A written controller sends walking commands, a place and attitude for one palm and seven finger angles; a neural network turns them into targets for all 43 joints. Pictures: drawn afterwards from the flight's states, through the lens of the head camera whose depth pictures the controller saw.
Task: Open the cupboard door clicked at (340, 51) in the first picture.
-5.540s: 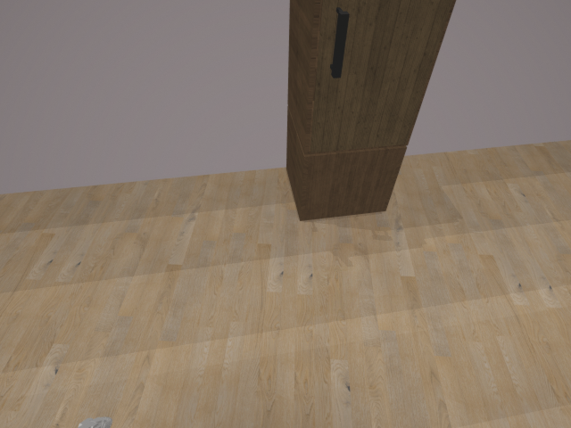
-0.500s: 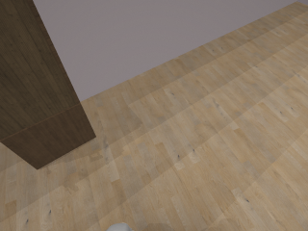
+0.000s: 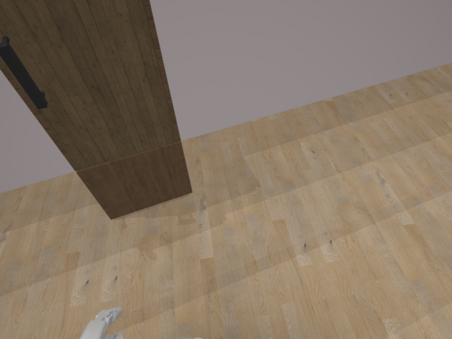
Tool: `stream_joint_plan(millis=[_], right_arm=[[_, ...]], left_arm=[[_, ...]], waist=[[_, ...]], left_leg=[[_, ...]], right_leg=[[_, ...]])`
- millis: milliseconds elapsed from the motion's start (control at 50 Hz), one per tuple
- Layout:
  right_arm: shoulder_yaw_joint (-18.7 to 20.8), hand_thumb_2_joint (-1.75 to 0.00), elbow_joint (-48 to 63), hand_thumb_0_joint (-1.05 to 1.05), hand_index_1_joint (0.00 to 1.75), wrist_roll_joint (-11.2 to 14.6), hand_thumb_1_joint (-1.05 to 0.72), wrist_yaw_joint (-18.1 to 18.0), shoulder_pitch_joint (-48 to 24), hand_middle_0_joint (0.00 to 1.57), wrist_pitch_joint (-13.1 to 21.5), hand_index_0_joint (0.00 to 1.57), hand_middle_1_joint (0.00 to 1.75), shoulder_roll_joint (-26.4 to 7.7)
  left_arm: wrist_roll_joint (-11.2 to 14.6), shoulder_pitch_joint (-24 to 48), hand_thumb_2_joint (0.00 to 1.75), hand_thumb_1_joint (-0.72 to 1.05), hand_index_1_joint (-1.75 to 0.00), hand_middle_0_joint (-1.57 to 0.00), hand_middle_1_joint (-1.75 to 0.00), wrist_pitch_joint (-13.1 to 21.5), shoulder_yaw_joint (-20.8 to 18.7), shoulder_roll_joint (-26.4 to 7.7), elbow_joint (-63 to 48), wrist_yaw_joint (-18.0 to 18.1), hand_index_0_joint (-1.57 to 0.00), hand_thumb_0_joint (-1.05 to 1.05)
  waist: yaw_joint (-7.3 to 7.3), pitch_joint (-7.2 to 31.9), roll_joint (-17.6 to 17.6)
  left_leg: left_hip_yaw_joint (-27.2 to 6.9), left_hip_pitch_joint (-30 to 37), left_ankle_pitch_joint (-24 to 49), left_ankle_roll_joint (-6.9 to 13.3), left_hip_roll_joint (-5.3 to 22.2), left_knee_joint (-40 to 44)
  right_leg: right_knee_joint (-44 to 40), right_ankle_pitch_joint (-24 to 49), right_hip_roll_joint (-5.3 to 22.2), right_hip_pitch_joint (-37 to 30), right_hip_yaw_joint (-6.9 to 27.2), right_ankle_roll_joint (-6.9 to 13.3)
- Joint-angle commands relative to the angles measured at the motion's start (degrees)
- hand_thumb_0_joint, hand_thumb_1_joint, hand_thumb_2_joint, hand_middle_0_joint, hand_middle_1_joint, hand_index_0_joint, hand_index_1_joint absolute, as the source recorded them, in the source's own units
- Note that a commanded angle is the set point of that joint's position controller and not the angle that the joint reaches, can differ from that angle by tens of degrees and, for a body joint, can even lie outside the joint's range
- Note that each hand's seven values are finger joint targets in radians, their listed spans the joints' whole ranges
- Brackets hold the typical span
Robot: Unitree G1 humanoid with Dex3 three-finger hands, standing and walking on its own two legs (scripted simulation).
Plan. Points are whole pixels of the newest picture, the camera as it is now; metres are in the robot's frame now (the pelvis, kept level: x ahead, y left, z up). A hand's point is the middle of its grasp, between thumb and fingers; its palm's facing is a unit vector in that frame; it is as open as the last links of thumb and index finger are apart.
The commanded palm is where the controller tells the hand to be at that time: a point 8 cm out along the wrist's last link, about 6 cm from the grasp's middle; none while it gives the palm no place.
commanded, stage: turn to face it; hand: left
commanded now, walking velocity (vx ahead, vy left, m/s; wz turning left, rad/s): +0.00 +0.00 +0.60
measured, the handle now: (24, 74) +0.72 +0.56 +0.08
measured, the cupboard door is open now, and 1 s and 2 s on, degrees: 0 0 0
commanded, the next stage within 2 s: take the last steps up to it in 0.58 s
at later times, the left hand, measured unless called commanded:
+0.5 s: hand out of the picture -0.05 +0.26 -0.17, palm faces +0.30 -0.92 -0.25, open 7.4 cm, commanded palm none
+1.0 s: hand out of the picture -0.10 +0.17 -0.14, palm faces +0.44 -0.87 -0.20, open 7.4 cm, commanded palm none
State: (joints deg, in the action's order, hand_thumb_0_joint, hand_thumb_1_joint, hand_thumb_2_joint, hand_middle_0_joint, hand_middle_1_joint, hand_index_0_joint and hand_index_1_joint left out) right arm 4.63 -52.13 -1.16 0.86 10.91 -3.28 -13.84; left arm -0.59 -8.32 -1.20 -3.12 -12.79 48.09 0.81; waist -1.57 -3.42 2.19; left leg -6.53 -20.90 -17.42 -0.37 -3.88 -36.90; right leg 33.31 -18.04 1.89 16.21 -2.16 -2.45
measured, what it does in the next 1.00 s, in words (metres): steps on the spot, turning left: left foot, then right foot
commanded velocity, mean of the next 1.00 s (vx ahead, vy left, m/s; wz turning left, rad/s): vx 0.10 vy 0.01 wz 0.25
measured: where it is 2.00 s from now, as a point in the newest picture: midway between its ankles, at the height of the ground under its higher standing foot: (193, 328)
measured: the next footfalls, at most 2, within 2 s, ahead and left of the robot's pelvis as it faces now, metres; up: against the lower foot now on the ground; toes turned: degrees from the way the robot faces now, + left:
left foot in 0.36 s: -0.01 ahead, +0.15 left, +0.00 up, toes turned +18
right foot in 0.74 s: +0.04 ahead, -0.08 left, +0.00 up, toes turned +14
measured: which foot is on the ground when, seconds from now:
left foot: up 0.00-0.34, down 0.36-0.76, up 0.78-1.00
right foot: down 0.00-0.36, up 0.38-0.72, down 0.74-1.00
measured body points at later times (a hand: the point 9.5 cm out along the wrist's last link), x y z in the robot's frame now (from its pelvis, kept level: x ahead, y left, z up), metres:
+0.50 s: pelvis -0.02 +0.04 +0.01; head +0.00 +0.07 +0.46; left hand -0.06 +0.31 -0.15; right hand +0.13 -0.19 -0.12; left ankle -0.04 +0.14 -0.73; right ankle -0.01 -0.10 -0.66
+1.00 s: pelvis -0.02 +0.02 +0.02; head -0.02 +0.00 +0.47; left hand -0.12 +0.22 -0.13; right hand +0.10 -0.20 -0.14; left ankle -0.07 +0.16 -0.66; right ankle +0.00 -0.09 -0.73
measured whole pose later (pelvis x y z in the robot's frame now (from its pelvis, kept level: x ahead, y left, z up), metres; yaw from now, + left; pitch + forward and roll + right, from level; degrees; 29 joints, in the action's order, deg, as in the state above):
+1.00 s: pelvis -0.02 +0.02 +0.02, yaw +23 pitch -1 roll +1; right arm 4.8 -59.7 -2.0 1.6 15.8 -2.6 -12.5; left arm -1.5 -21.7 2.0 -1.6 -7.2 60.1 0.7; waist 0.7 0.6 1.3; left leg 1.8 -25.8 -15.3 -1.7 3.7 -56.0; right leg 21.6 -13.7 4.0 6.4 -7.9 0.3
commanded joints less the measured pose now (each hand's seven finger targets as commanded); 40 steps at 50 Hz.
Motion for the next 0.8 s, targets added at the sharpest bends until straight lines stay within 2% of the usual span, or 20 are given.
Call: stream_joint_plan(millis=[0, 40, 80, 220, 260, 300, 320, 340, 360, 380, 420, 460, 620, 660, 680, 700, 720, 740, 760, 780], right_arm=[[2.5, -0.90, 6.3, 0.00, 0.30, -0.2, -0.90, 0.1, -3.7, 0.20, 0.5, 0.20, 0.30, -6.8], [2.5, -0.90, 3.9, 0.00, 0.30, -0.2, -0.90, 1.0, -0.8, 0.20, -0.2, 0.20, 0.30, -6.3], [1.9, -0.90, 3.3, 0.00, 0.30, -0.2, -0.90, 1.3, 0.0, 0.20, -0.4, 0.20, 0.30, -5.2], [0.3, -0.90, 4.2, 0.00, 0.30, 0.5, -0.90, 1.0, -5.2, 0.20, 0.5, 0.20, 0.30, -3.2], [0.0, -0.90, 3.5, 0.00, 0.30, 0.7, -0.90, 0.6, -3.0, 0.20, 1.1, 0.20, 0.30, -2.9], [0.2, -0.90, 1.9, 0.00, 0.30, 0.6, -0.90, 0.4, 1.8, 0.20, 1.9, 0.20, 0.30, -4.8], [1.2, -0.90, 1.7, 0.00, 0.30, 0.1, -0.90, 0.2, 3.8, 0.20, 2.6, 0.20, 0.30, -9.4], [2.2, -0.90, 1.6, 0.00, 0.30, 0.1, -0.90, 0.0, 6.5, 0.20, 2.6, 0.20, 0.30, -14.7], [2.2, -0.90, 0.0, 0.00, 0.30, 0.0, -0.90, -0.8, 8.6, 0.20, 2.6, 0.20, 0.30, -14.5], [1.8, -0.90, -0.4, 0.00, 0.30, -0.2, -0.90, -1.5, 7.1, 0.20, 2.6, 0.20, 0.30, -13.2], [0.4, -0.90, 1.0, 0.00, 0.30, -0.2, -0.90, -1.9, -0.1, 0.20, 2.7, 0.20, 0.30, -9.3], [0.1, -0.90, 1.1, 0.00, 0.30, -0.1, -0.90, -1.9, -1.0, 0.20, 3.0, 0.20, 0.30, -8.6], [0.4, -0.90, -0.3, 0.00, 0.30, -0.3, -0.90, -1.7, -0.2, 0.20, 2.2, 0.20, 0.30, -8.6], [0.4, -0.90, -0.5, 0.00, 0.30, -0.1, -0.90, -1.6, -1.2, 0.20, 2.3, 0.20, 0.30, -8.0], [0.2, -0.90, -0.8, 0.00, 0.30, 0.2, -0.90, -1.5, -1.6, 0.20, 2.3, 0.20, 0.30, -7.2], [-0.2, -0.90, -1.0, 0.00, 0.30, 0.5, -0.90, -1.3, -1.0, 0.20, 2.4, 0.20, 0.30, -5.0], [-0.8, -0.90, -0.3, 0.00, 0.30, 0.9, -0.90, -1.0, 0.0, 0.20, 2.5, 0.20, 0.30, -1.3], [-0.9, -0.90, 1.6, 0.00, 0.30, 0.4, -0.90, -0.6, -3.0, 0.20, 2.0, 0.20, 0.30, -1.6], [0.0, -0.90, 1.5, 0.00, 0.30, -0.3, -0.90, -0.4, -4.8, 0.20, 1.3, 0.20, 0.30, -4.0], [0.3, -0.90, 0.8, 0.00, 0.30, -0.4, -0.90, 0.0, -4.4, 0.20, 1.4, 0.20, 0.30, -4.4]], left_arm=[[-0.6, -4.4, 0.90, 0.90, -0.30, -0.20, -0.30, 1.4, -3.2, -13.3, -3.7, 1.5, -0.20, 0.00], [-0.6, 1.6, 0.90, 0.90, -0.30, -0.20, -0.30, 1.2, -2.0, -9.6, -4.8, 1.4, -0.20, 0.00], [-0.9, 1.2, 0.90, 0.90, -0.30, -0.20, -0.30, 1.6, -1.7, -8.9, -4.6, 1.4, -0.20, 0.00], [-1.3, -6.6, 0.90, 0.90, -0.30, -0.20, -0.30, 1.1, -2.8, -12.6, -0.4, 1.1, -0.20, 0.00], [-1.3, -7.1, 0.90, 0.90, -0.30, -0.20, -0.30, 0.9, -3.0, -12.9, 0.6, 1.0, -0.20, 0.00], [-0.5, -6.1, 0.90, 0.90, -0.30, -0.20, -0.30, 0.5, -3.0, -12.1, 1.2, 0.8, -0.20, 0.00], [0.0, -7.4, 0.90, 0.90, -0.30, -0.20, -0.30, 0.1, -2.6, -9.3, 0.2, 0.6, -0.20, 0.00], [0.0, -5.4, 0.90, 0.90, -0.30, -0.20, -0.30, 0.0, -1.2, -5.2, -1.8, 0.2, -0.20, 0.00], [-0.5, -1.9, 0.90, 0.90, -0.30, -0.20, -0.30, -0.7, -0.8, -5.6, -2.0, 0.7, -0.20, 0.00], [-0.3, -0.5, 0.90, 0.90, -0.30, -0.20, -0.30, -0.9, -1.1, -5.0, -1.1, 0.9, -0.20, 0.00], [-0.1, -2.4, 0.90, 0.90, -0.30, -0.20, -0.30, -0.8, -1.4, -5.7, 1.5, 0.2, -0.20, 0.00], [-0.1, -4.1, 0.90, 0.90, -0.30, -0.20, -0.30, -0.7, -1.2, -5.2, 3.0, -0.1, -0.20, 0.00], [0.2, -4.8, 0.90, 0.90, -0.30, -0.20, -0.30, -0.4, -0.5, -3.3, 3.5, 0.5, -0.20, 0.00], [0.2, -7.8, 0.90, 0.90, -0.30, -0.20, -0.30, 0.2, -0.3, -3.2, 4.7, 0.7, -0.20, 0.00], [0.1, -10.2, 0.90, 0.90, -0.30, -0.20, -0.30, 0.7, -0.2, -2.9, 5.9, 0.8, -0.20, 0.00], [-0.2, -12.0, 0.90, 0.90, -0.30, -0.20, -0.30, 1.4, -0.3, -4.2, 6.7, 0.9, -0.20, 0.00], [-1.1, -12.7, 0.90, 0.90, -0.30, -0.20, -0.30, 1.9, -1.1, -8.2, 6.9, 1.1, -0.20, 0.00], [-1.2, -13.6, 0.90, 0.90, -0.30, -0.20, -0.30, 1.6, -1.8, -11.9, 6.1, 0.9, -0.20, 0.00], [-0.8, -13.8, 0.90, 0.90, -0.30, -0.20, -0.30, 2.1, -2.1, -11.1, 6.2, 1.0, -0.20, 0.00], [-0.8, -12.3, 0.90, 0.90, -0.30, -0.20, -0.30, 2.5, -1.6, -9.1, 6.4, 1.0, -0.20, 0.00]], waist=[[2.80, 4.3, -15.4], [-0.50, 0.5, -10.8], [-0.16, 0.3, -12.5], [4.31, 3.6, -14.4], [3.62, 5.5, -14.5], [0.70, 7.4, -10.8], [-0.12, 10.1, 0.8], [-1.55, 9.0, 15.4], [-3.27, 8.4, 11.7], [-2.52, 7.0, 14.1], [0.56, 3.9, 10.0], [1.09, 4.4, 6.8], [0.41, 4.3, 6.4], [1.94, 5.6, 5.8], [3.08, 6.5, 4.7], [3.69, 6.7, 0.0], [3.73, 5.1, -12.9], [5.79, 0.7, -17.1], [6.34, -2.6, -19.3], [4.79, -4.9, -14.9]], left_leg=[[0.9, -13.1, -13.1, -1.5, 2.7, -30.0], [2.9, -11.8, -5.7, -2.3, 4.9, -35.4], [5.4, -10.2, -4.1, -3.2, 5.4, -33.1], [11.0, -3.8, -9.5, -3.2, 5.3, -10.3], [12.6, 0.4, -7.5, -2.8, 4.3, -1.9], [12.3, 11.1, 5.3, -1.8, 4.9, 12.1], [1.5, 20.3, 16.7, 1.7, 13.6, 15.9], [-12.6, 23.7, 36.9, 8.0, 26.7, 16.8], [-12.6, 19.7, 38.4, 11.5, 27.9, 16.9], [-11.0, 16.7, 36.0, 11.6, 25.3, 16.9], [-4.0, 12.5, 31.9, 10.0, 20.3, 16.9], [-1.8, 12.8, 32.1, 9.3, 18.4, 17.0], [-6.7, 11.4, 25.0, 10.1, 18.0, 17.5], [-6.1, 10.7, 25.7, 9.0, 16.7, 15.1], [-5.0, 8.2, 19.3, 7.4, 15.2, 13.7], [-2.9, 3.5, 8.6, 4.7, 11.9, 10.2], [3.5, -7.0, -6.9, 1.1, 5.0, 0.5], [5.8, -11.8, -15.2, -0.4, 2.2, -10.3], [2.6, -13.2, -13.1, 0.0, 4.9, -17.4], [2.4, -14.1, -8.9, 0.3, 5.4, -22.3]], right_leg=[[-18.9, 5.5, 23.7, -5.2, 20.1, 10.7], [-17.4, 5.1, 18.1, -0.4, 9.3, 8.5], [-16.6, 7.8, 16.4, -0.7, 4.2, 8.0], [-11.7, 21.1, 19.2, -8.8, 1.0, 9.9], [-7.4, 27.3, 18.7, -10.2, -0.7, 8.5], [-0.1, 24.3, 16.5, -5.7, -4.7, 4.0], [9.5, 12.3, 11.9, 3.9, -7.5, 0.4], [20.3, -17.3, 5.9, 16.1, -7.2, -2.7], [26.7, -18.8, 5.8, 15.7, -2.1, -2.1], [30.1, -16.3, 5.7, 16.2, 0.2, -2.0], [30.5, -9.4, 5.7, 14.0, 0.8, -1.9], [27.2, -7.9, 4.7, 11.5, -0.2, -2.0], [9.9, -7.4, 1.4, 3.5, -1.1, -1.3], [1.3, -1.9, 0.7, -1.4, -1.8, -1.2], [-5.2, 3.1, 1.0, -6.6, -2.1, -1.2], [-12.4, 5.0, 3.4, -12.6, 0.4, -0.6], [-19.1, -5.5, 14.5, -16.8, 14.2, 3.5], [-25.4, -14.7, 23.8, -11.3, 23.9, 9.0], [-28.4, -21.8, 23.7, -4.9, 26.8, 10.1], [-29.1, -23.0, 22.1, -2.8, 25.3, 9.9]])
